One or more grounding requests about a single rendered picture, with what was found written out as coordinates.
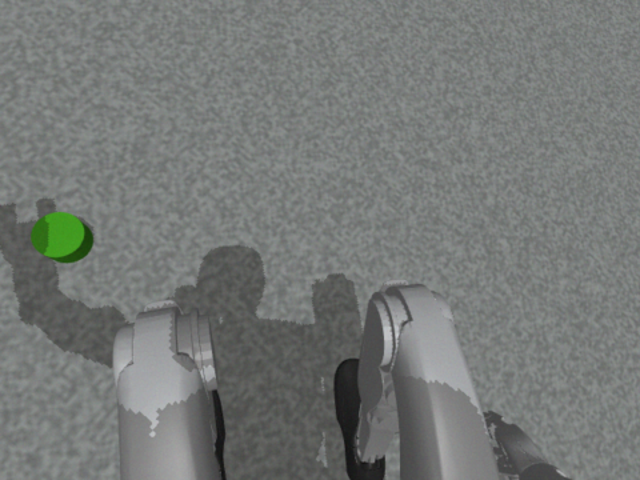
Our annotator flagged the right robot foot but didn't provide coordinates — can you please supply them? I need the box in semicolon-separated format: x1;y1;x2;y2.
334;358;385;480

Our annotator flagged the tin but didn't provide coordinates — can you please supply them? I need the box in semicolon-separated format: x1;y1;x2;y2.
31;212;93;263

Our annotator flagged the right robot arm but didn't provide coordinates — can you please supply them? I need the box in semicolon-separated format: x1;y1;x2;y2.
519;463;572;480

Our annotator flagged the right robot hand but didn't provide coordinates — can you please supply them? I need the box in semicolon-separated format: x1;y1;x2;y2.
483;411;549;480

